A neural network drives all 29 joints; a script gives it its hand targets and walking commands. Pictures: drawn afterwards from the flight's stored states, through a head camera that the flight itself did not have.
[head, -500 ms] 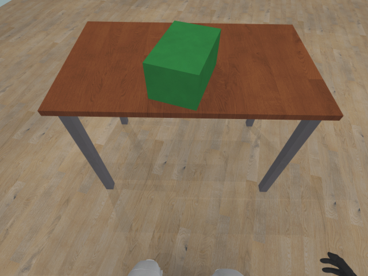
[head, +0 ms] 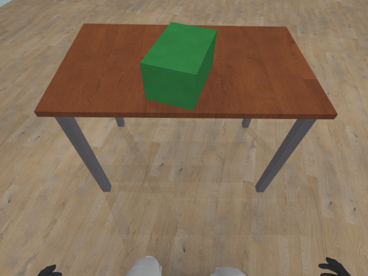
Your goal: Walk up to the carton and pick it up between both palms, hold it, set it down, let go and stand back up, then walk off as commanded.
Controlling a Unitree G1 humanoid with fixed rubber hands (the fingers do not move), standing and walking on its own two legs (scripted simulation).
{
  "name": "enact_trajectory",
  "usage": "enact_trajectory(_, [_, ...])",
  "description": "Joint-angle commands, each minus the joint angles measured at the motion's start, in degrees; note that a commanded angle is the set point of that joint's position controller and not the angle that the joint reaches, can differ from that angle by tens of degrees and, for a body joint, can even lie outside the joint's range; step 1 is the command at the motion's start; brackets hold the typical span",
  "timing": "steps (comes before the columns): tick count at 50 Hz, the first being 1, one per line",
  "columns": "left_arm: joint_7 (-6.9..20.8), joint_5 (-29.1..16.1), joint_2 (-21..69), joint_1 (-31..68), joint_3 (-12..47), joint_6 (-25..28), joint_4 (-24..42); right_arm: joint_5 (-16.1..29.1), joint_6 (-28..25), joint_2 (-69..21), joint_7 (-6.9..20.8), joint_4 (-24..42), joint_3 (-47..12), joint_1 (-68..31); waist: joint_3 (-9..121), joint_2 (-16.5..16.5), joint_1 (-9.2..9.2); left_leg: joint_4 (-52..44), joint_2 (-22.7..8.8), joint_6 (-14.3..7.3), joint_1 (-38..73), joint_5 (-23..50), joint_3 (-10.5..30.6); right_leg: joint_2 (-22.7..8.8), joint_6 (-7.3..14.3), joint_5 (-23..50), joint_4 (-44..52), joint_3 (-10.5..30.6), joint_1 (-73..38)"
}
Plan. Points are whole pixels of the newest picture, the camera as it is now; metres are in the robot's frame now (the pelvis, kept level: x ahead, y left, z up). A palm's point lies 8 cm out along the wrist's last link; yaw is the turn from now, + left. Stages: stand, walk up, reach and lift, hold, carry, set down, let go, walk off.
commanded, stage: walk off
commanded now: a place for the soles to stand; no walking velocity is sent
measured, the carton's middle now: (181, 64) +0.74 +0.06 +0.02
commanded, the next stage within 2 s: stand in 0.68 s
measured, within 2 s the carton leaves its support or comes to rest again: neither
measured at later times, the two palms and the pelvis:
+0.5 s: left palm out of the picture +0.04 +0.34 -0.10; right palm out of the picture +0.06 -0.31 -0.08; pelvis -0.02 +0.01 +0.00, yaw +0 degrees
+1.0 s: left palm out of the picture +0.06 +0.33 -0.10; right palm out of the picture +0.10 -0.29 -0.08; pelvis -0.01 +0.02 +0.01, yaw +0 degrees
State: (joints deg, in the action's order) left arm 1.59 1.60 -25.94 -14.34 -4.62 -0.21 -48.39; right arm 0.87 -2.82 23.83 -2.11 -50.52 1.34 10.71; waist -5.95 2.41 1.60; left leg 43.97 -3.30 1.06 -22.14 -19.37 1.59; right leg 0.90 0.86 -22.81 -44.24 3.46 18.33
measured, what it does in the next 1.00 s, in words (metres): stands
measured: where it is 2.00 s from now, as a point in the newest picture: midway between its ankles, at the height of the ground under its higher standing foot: outside the picture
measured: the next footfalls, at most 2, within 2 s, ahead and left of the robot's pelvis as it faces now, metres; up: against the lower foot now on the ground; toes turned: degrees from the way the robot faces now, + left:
none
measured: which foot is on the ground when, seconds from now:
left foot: down 0.00-1.00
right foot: down 0.00-1.00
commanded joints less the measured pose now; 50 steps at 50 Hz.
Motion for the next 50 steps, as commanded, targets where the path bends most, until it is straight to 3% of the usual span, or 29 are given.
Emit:
enact_trajectory(1, [-1.2,0.4,-14.1,1.2,-3.5,1.1,4.4,-0.4,0.9,9.5,-0.4,4.3,3.9,-3.2,0.1,4.1,-0.45,12.1,3.0,-4.1,-3.3,-15.6,1.2,-17.3,11.2,-2.1,25.4,24.7,11.2])
enact_trajectory(3, [-1.0,0.6,-12.9,4.7,-3.2,1.0,5.1,-0.6,1.2,10.3,-0.2,3.1,4.3,-0.2,-4.5,5.7,-1.94,12.3,2.1,-3.5,-1.7,-11.7,1.0,-14.5,12.4,-4.1,24.6,20.7,12.3])
enact_trajectory(6, [-1.3,-0.2,-10.7,3.5,-2.2,1.1,5.7,-1.1,-0.7,9.6,0.1,3.3,4.0,2.7,4.8,5.0,-2.01,-8.9,1.3,-3.7,4.5,-6.1,1.1,-11.4,7.9,20.8,14.2,13.5,1.0])
enact_trajectory(7, [-1.2,-0.2,-10.4,4.5,-2.2,1.1,5.9,-1.2,-1.1,9.3,0.1,3.0,4.2,5.1,7.3,5.1,-3.24,-14.6,1.1,-3.7,9.6,-1.1,1.8,-9.8,6.4,23.9,10.2,10.7,-0.3])
enact_trajectory(8, [-1.1,-0.6,-9.2,4.8,-1.9,1.0,5.6,-1.7,-1.9,10.3,0.0,2.6,4.5,6.7,12.6,-0.5,-3.91,-16.0,-2.7,-5.1,17.1,6.0,7.9,-7.8,4.1,20.2,6.2,10.1,3.5])
enact_trajectory(9, [-1.2,-1.2,-7.6,4.3,-1.9,0.6,5.3,-2.1,-2.0,14.5,-0.4,2.0,5.4,6.1,12.4,-7.8,-3.68,-18.9,-9.5,-7.8,16.8,5.8,17.0,-2.2,1.9,12.6,0.0,5.0,7.4])
enact_trajectory(10, [-1.9,-1.0,-7.7,2.6,-2.0,0.3,4.9,-2.1,-1.8,16.6,-0.3,2.6,5.7,1.9,7.3,-14.1,-2.37,-19.8,-15.0,-13.0,6.7,7.4,20.8,1.4,0.6,-4.2,-5.1,1.4,4.5])
enact_trajectory(11, [-1.9,-0.9,-9.3,2.6,-2.8,0.3,4.5,-2.6,-1.6,16.9,-0.4,3.1,5.4,-0.4,5.9,-13.0,-1.78,-18.5,-16.0,-14.6,3.5,6.3,21.8,0.3,1.4,-9.3,-5.2,0.9,3.4])
enact_trajectory(13, [-1.4,-0.7,-9.1,-1.3,-3.2,0.9,3.0,-2.6,-0.9,13.4,-0.3,4.7,4.6,-2.7,5.4,-7.7,0.88,-11.9,-9.5,-10.0,1.6,10.4,12.5,-1.3,2.7,-1.0,7.8,0.8,-1.8])
enact_trajectory(14, [-1.2,-0.4,-10.2,-0.8,-2.9,1.3,3.1,-2.7,-0.4,12.0,-0.1,4.5,4.1,-2.6,5.4,-5.9,1.13,-5.2,-4.6,-6.8,-1.6,8.3,6.7,-3.6,3.3,4.9,13.1,6.3,-5.1])
enact_trajectory(16, [-0.7,0.0,-13.0,0.7,-3.2,1.8,3.9,-0.9,-0.1,9.2,0.1,4.5,3.8,-1.1,3.4,3.6,-0.4,2.9,2.7,-4.1,-1.0,-8.4,0.1,-13.5,9.5,6.5,19.6,18.5,2.8])
enact_trajectory(17, [-0.6,0.2,-13.2,2.6,-2.4,1.6,3.9,-0.7,0.2,9.4,0.1,3.6,3.9,1.0,2.1,3.3,-2.45,2.6,3.4,-4.4,0.9,-14.3,0.3,-14.6,11.3,4.5,19.8,19.3,6.4])
enact_trajectory(18, [-0.6,0.3,-12.6,4.3,-2.6,1.4,3.8,-0.7,0.1,8.9,0.3,2.8,4.1,2.7,2.3,2.0,-2.94,1.2,3.1,-4.4,5.1,-12.9,1.5,-15.1,11.6,0.1,20.3,20.7,9.8])
enact_trajectory(20, [-0.6,-0.2,-10.5,6.4,-2.2,0.8,4.4,-0.8,-0.5,10.6,0.3,2.2,4.4,3.1,1.9,0.0,-3.83,-10.2,0.1,-4.6,8.1,-7.5,4.6,-9.5,6.7,-2.8,16.8,12.9,10.7])
enact_trajectory(21, [-0.8,-0.6,-9.3,6.7,-1.6,0.6,4.1,-1.4,-0.9,11.9,0.6,1.0,4.6,3.5,2.1,-3.4,-4.27,-16.6,-2.9,-6.1,9.1,-10.2,10.6,-5.5,4.4,-3.2,13.1,10.5,11.9])
enact_trajectory(24, [-1.1,-0.6,-8.2,1.4,-2.7,0.4,3.5,-2.3,-1.1,15.1,0.1,2.6,4.9,-0.6,2.6,-9.4,-0.63,-20.2,-9.5,-9.5,-1.4,-9.3,17.3,-0.2,1.9,0.2,2.7,1.6,1.3])
enact_trajectory(25, [-1.0,-0.7,-9.0,1.1,-2.9,0.5,3.3,-2.2,-1.1,14.7,0.2,3.4,4.4,-2.3,4.0,-7.5,0.23,-18.6,-9.3,-9.6,-1.9,-7.6,17.6,-0.8,2.5,0.7,2.4,1.4,-0.6])
enact_trajectory(27, [-0.7,-0.5,-8.8,-1.4,-2.7,0.9,1.8,-2.6,-0.5,12.6,0.4,4.0,3.8,-3.8,3.6,-8.1,1.15,-13.6,-5.4,-7.3,-4.6,-5.5,10.5,-2.5,3.0,-1.0,8.9,3.3,-4.3])
enact_trajectory(29, [-0.5,-0.2,-11.2,2.1,-2.6,1.3,2.6,-1.4,-0.2,9.8,0.5,4.5,3.7,-2.0,3.4,0.2,-1.38,-6.5,-0.3,-4.4,-0.6,-6.1,6.5,-8.0,5.9,0.2,16.5,12.5,1.7])
enact_trajectory(30, [-0.5,-0.1,-11.7,3.5,-2.6,1.3,2.1,-1.2,-0.2,9.6,0.3,3.0,3.9,-0.4,3.4,0.8,-2.4,-4.7,1.1,-3.9,2.3,-7.3,3.6,-10.4,7.3,0.6,18.5,16.1,4.3])
enact_trajectory(32, [-0.6,-0.2,-11.2,4.8,-2.2,1.1,3.9,-0.9,-0.6,10.5,0.3,3.1,4.4,1.4,4.2,0.3,-3.08,-8.2,0.2,-3.9,6.2,-4.6,4.8,-10.0,6.9,5.1,16.7,14.2,5.8])
enact_trajectory(33, [-0.7,-0.3,-10.2,6.0,-1.9,1.0,4.1,-1.4,-0.9,10.7,0.3,2.6,4.2,0.9,5.3,-2.7,-3.52,-11.9,-1.4,-4.9,7.8,-1.7,7.3,-7.9,5.5,9.1,12.9,11.5,5.7])
enact_trajectory(34, [-0.8,-0.5,-9.2,4.1,-1.7,1.1,4.0,-1.6,-1.0,11.6,0.1,2.8,4.3,0.0,5.3,-3.2,-2.27,-12.7,-2.9,-5.6,7.0,1.9,9.2,-6.7,4.1,12.1,12.1,9.2,4.7])
enact_trajectory(35, [-1.1,-1.2,-7.6,5.0,-0.6,2.2,2.4,-1.9,-0.5,9.9,1.3,2.4,3.6,-2.1,10.6,-8.1,-2.21,-11.3,-3.1,-4.9,10.2,5.0,5.7,-6.5,3.9,6.8,13.8,7.8,0.4])
enact_trajectory(37, [-1.4,-1.4,-7.7,4.8,-0.1,2.4,0.9,-2.1,-0.2,12.0,1.5,1.5,3.6,-2.0,9.0,-6.2,-1.77,-13.4,-4.1,-4.6,8.7,5.2,8.2,-5.4,3.1,3.5,14.1,6.0,0.0])
enact_trajectory(40, [-1.6,-1.5,-8.4,6.3,0.2,2.8,0.7,-1.9,0.5,11.2,1.4,1.1,3.3,-2.5,9.3,-3.3,-3.1,-10.9,-2.8,-3.8,10.1,7.1,5.5,-6.5,3.7,6.8,15.6,7.8,1.3])
enact_trajectory(43, [-2.0,-1.7,-9.7,5.5,0.3,2.8,0.4,-1.4,0.9,9.3,1.8,0.1,2.7,-2.3,11.5,-6.1,-3.07,-10.4,-2.8,-3.5,12.8,10.1,4.7,-7.5,3.9,10.1,14.9,8.4,0.9])
enact_trajectory(45, [-1.9,-1.6,-8.2,6.3,1.2,2.8,0.1,-1.6,0.8,8.9,1.8,0.7,2.3,-4.6,10.7,-3.0,-2.01,-11.1,-2.8,-4.6,11.1,9.8,5.1,-6.5,4.0,10.7,14.0,7.0,0.4])
enact_trajectory(50, [-2.0,-1.3,-8.3,6.3,1.5,2.9,-0.4,-1.4,0.8,11.0,1.7,-0.2,3.0,-6.1,12.9,-5.4,-1.93,-13.3,-4.2,-4.0,12.2,10.3,6.2,-6.1,3.3,12.7,13.2,5.4,-1.6])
